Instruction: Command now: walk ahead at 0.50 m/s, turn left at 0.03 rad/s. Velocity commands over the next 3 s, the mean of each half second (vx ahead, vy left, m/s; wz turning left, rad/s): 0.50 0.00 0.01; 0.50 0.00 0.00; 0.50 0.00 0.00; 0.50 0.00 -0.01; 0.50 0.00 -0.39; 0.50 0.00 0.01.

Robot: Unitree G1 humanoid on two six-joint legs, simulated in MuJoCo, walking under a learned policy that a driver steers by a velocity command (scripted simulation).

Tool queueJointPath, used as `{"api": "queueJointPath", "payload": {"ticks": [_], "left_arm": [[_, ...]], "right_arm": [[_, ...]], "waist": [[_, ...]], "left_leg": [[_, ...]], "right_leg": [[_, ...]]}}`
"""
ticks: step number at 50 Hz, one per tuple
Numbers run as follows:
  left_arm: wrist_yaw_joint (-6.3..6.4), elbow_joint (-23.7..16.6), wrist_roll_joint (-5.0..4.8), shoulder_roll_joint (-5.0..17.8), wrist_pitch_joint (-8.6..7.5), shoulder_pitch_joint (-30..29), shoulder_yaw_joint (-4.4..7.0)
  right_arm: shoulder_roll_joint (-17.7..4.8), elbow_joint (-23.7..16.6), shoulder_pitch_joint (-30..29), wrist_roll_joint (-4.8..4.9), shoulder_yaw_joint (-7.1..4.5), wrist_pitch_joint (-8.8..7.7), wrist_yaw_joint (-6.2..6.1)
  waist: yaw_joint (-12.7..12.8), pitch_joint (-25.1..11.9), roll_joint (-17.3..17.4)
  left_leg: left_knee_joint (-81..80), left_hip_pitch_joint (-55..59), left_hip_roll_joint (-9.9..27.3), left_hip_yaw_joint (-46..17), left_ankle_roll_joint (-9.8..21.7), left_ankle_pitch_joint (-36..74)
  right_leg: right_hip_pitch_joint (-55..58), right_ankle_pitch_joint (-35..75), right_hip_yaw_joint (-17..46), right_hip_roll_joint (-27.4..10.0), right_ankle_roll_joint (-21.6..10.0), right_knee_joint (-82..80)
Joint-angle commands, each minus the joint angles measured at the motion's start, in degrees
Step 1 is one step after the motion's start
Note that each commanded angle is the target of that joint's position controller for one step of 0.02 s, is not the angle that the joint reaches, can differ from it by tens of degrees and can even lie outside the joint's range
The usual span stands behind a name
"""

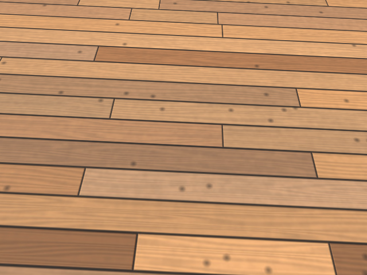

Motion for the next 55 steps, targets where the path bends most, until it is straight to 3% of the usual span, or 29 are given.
{"api": "queueJointPath", "payload": {"ticks": [1, 6, 10, 13, 14, 15, 16, 17, 18, 19, 20, 21, 22, 24, 26, 32, 37, 40, 41, 42, 43, 44, 45, 46, 47, 48, 49, 51, 55], "left_arm": [[0.24, -3.13, 0.68, 2.49, 0.48, 0.41, 0.47], [-0.74, -5.15, 0.44, 1.28, -0.36, -9.49, -0.34], [-1.75, -7.26, -0.07, 2.19, -0.84, -15.31, -0.34], [-2.34, -7.62, -0.02, 3.6, -1.24, -14.8, 0.06], [-2.31, -6.95, 0.03, 4.53, -1.38, -12.1, 0.53], [-1.99, -4.96, 0.19, 6.26, -1.41, -5.71, 1.61], [-1.42, -2.39, 0.45, 9.48, -1.34, 3.97, 2.99], [-0.98, -1.45, 1.22, 15.43, -0.85, 10.89, 4.49], [-1.15, -0.72, 0.1, 11.99, -0.56, 12.36, 3.58], [-1.11, -1.14, -0.19, 9.13, -0.56, 8.77, 2.48], [-1.01, -1.95, 0.09, 7.56, -0.53, 4.92, 2.01], [-1.13, -2.24, 0.54, 5.91, -0.64, 1.7, 1.53], [-1.19, -2.54, 1.11, 4.29, -1.0, -0.31, 1.04], [-1.28, -2.17, 1.21, 4.1, -1.54, -1.31, 1.1], [-1.01, -1.09, 0.88, 5.35, -2.06, -0.5, 1.46], [0.25, 1.83, 0.19, 7.34, -1.41, 4.68, 1.79], [0.61, 4.91, -0.35, 8.27, 0.11, 9.73, 2.12], [1.04, 5.45, -0.45, 9.35, 1.01, 9.02, 2.64], [1.15, 5.3, -0.43, 9.71, 1.33, 7.82, 2.73], [1.26, 5.0, -0.11, 8.56, 1.62, 7.46, 2.24], [1.38, 3.52, 1.29, 5.79, 1.5, 8.26, 1.0], [0.66, 3.31, 0.91, -1.42, 0.24, 15.71, -1.0], [0.23, 3.88, -0.32, 5.11, -0.97, 11.47, 0.34], [-0.1, 1.95, -1.76, 7.67, -1.81, 5.97, 1.16], [0.17, 1.37, -1.62, 7.01, -2.14, 3.0, 1.02], [0.34, 1.23, -0.68, 6.47, -2.04, 1.79, 1.24], [0.34, 1.57, -0.36, 5.73, -1.53, 3.03, 1.34], [0.48, 2.22, -0.16, 3.46, -0.3, 4.68, 1.01], [0.63, -0.06, 0.7, 2.39, 0.44, -2.0, 0.73]], "right_arm": [[-8.39, -2.91, -1.98, 0.23, -2.29, -1.71, -0.43], [-10.21, -0.12, 1.73, 0.8, -2.74, -1.19, -1.25], [-11.08, 2.78, 5.76, 1.29, -3.08, -0.26, -1.43], [-11.76, 4.07, 6.13, 1.49, -3.45, 0.73, -1.84], [-12.09, 4.15, 5.41, 1.5, -3.52, 1.07, -1.97], [-11.64, 4.14, 4.73, 1.42, -3.26, 1.42, -2.09], [-9.49, 3.49, 5.06, 0.75, -2.27, 1.54, -2.31], [-4.2, 1.59, 10.59, 0.32, -0.46, 0.57, -1.89], [-4.41, 2.23, 9.71, 0.71, -0.32, -0.57, -1.86], [-9.41, 1.08, 5.32, 2.3, -1.71, -1.41, -1.42], [-9.68, -0.02, 1.49, 2.74, -1.71, -1.75, -1.38], [-9.21, -0.37, -0.67, 1.88, -1.78, -1.69, -1.58], [-8.73, -0.11, -0.26, 1.21, -2.07, -1.19, -1.74], [-6.42, 0.78, 1.93, 0.93, -1.73, -0.05, -1.75], [-5.57, 0.09, 0.27, 0.61, -1.55, 0.6, -1.99], [-3.06, -2.94, -11.74, 0.66, -0.45, -0.33, -1.09], [-3.73, -5.75, -18.9, 1.29, -0.31, -1.02, 0.51], [-5.62, -5.54, -16.3, 1.12, -0.95, -1.18, 1.03], [-6.98, -4.27, -11.56, 0.98, -1.72, -1.2, 0.87], [-9.53, -1.56, -2.85, 0.82, -3.11, -1.11, 0.37], [-13.46, 0.35, 7.27, 0.25, -4.23, -0.8, -0.28], [-16.53, 1.63, 8.87, 0.37, -4.8, -0.56, 0.05], [-10.47, 0.96, 8.33, 0.94, -3.22, -0.58, 0.07], [-8.97, 0.45, 4.01, 0.8, -2.58, -0.72, -0.11], [-8.45, -0.08, 0.25, 0.47, -2.35, -0.79, -0.17], [-7.15, -0.23, -2.25, 0.11, -2.05, -0.91, -0.05], [-6.1, -0.25, -3.53, -0.45, -1.7, -1.2, -0.01], [-5.91, 0.4, -3.92, 0.03, -1.72, -1.74, 0.14], [-8.2, 2.54, -1.7, 0.24, -2.34, -1.81, -0.67]], "waist": [[1.74, -1.54, 5.41], [-1.5, 1.03, 4.8], [-3.15, 2.42, 4.93], [-1.76, 1.54, 6.04], [0.03, -0.16, 6.73], [3.49, -4.16, 6.36], [7.33, -11.57, 4.61], [6.78, -20.61, -7.43], [7.74, -23.53, -12.16], [7.67, -15.28, -7.91], [6.29, -9.59, -4.69], [4.77, -5.14, -1.89], [2.86, -3.65, -2.72], [0.94, -3.33, -3.36], [0.57, -1.88, -2.22], [4.45, 0.89, -0.68], [6.27, 2.8, -0.63], [3.51, 0.57, -1.96], [0.52, -2.49, -2.4], [-3.59, -8.31, -1.33], [-6.77, -17.2, 4.99], [-2.33, -23.57, 20.44], [-4.99, -21.28, 13.67], [-4.46, -12.72, 10.78], [-2.84, -8.1, 6.05], [-1.35, -4.78, 4.69], [0.53, -4.53, 5.95], [2.03, -3.97, 6.4], [1.13, -0.46, 4.99]], "left_leg": [[-13.79, 3.75, 15.95, -14.18, 11.08, 8.55], [-14.75, 4.05, 13.47, -7.55, 8.32, 7.62], [-12.38, 10.36, 16.22, -8.08, 7.62, 7.39], [-8.25, 15.58, 18.11, -8.85, 6.25, 13.52], [-4.8, 16.21, 17.57, -8.17, 5.47, 20.83], [2.96, 15.18, 15.15, -6.01, 4.13, 29.34], [15.76, 8.45, 12.17, -3.54, 2.17, 26.26], [38.27, -14.65, 4.09, -0.1, -2.61, 5.78], [48.31, -24.7, -0.04, -7.09, -3.33, -23.93], [52.49, -30.41, 3.51, -9.44, -2.42, -21.91], [50.95, -30.77, 6.57, -7.46, -1.72, -16.87], [47.39, -29.26, 8.58, -6.35, -1.93, -12.54], [44.3, -25.86, 10.38, -6.81, -2.11, -9.26], [41.98, -21.45, 11.12, -6.43, -3.1, -6.48], [38.16, -22.84, 11.48, -5.94, -4.35, -3.01], [16.57, -22.06, 9.31, -3.18, -4.96, 14.37], [8.97, -24.02, 7.68, -3.41, -3.11, 12.58], [7.25, -18.99, 5.87, -2.36, -0.8, 5.89], [6.21, -11.69, 4.04, -0.61, 0.44, 5.19], [5.9, 1.25, 3.39, 0.12, 2.25, 6.71], [8.54, 19.33, 13.51, -11.24, 5.76, 8.69], [1.74, 36.73, 24.88, -38.47, 14.66, -5.4], [-2.78, 35.19, 24.07, -41.71, 12.94, -13.07], [-4.32, 27.9, 22.48, -33.76, 10.81, -11.1], [-5.76, 20.1, 20.4, -27.91, 9.91, -4.78], [-7.39, 13.92, 18.58, -23.5, 9.71, 1.17], [-8.89, 10.12, 17.21, -20.6, 9.3, 4.66], [-11.72, 6.34, 16.13, -16.86, 9.97, 7.7], [-14.96, 4.89, 15.22, -11.37, 10.11, 10.3]], "right_leg": [[-5.56, 7.02, 2.31, -2.94, 1.27, -6.17], [-2.47, 21.84, 0.33, -0.45, 1.55, -23.68], [-3.09, 20.67, 0.5, 0.72, 0.14, -29.55], [-0.96, 14.27, -0.15, 1.74, -2.11, -32.15], [3.55, 12.57, -1.56, 3.05, -3.08, -33.12], [12.81, 12.6, -3.34, 4.83, -4.53, -34.55], [28.1, 14.07, -0.12, 1.49, -7.01, -32.43], [51.39, 6.75, 23.74, -13.13, -15.6, -33.28], [54.78, -2.25, 40.03, -16.66, -18.35, -42.44], [48.69, -7.09, 34.26, -15.29, -15.74, -44.25], [41.1, -5.06, 27.12, -13.26, -13.94, -45.29], [33.52, -0.2, 21.97, -11.02, -13.24, -47.25], [28.5, 4.46, 18.3, -9.18, -12.56, -48.86], [23.59, 10.43, 14.15, -7.59, -13.11, -51.63], [22.09, 15.7, 10.58, -7.24, -13.9, -53.49], [23.92, 19.73, 2.63, -4.23, -11.31, -54.79], [33.2, 20.93, 3.7, -8.31, -10.88, -51.53], [37.52, 32.09, 3.82, -9.72, -9.38, -45.88], [37.17, 41.41, 2.56, -8.52, -8.48, -40.19], [33.53, 44.69, 0.38, -5.51, -6.89, -29.75], [21.44, 28.69, -1.83, -2.0, -4.99, -12.03], [-1.18, -12.25, -0.63, 9.01, -1.72, 6.21], [-7.61, -16.74, 6.34, 6.45, -2.45, 12.05], [-10.88, -11.85, 5.2, 3.72, -3.18, 12.31], [-9.51, -6.66, 3.46, 0.92, -2.97, 10.0], [-7.9, -3.39, 3.0, -0.75, -2.43, 6.77], [-4.35, -1.05, 3.5, -2.2, -2.11, 4.99], [-1.79, 0.37, 2.92, -2.82, -1.04, 1.85], [-6.36, 10.07, 2.13, -3.39, 1.16, -9.58]]}}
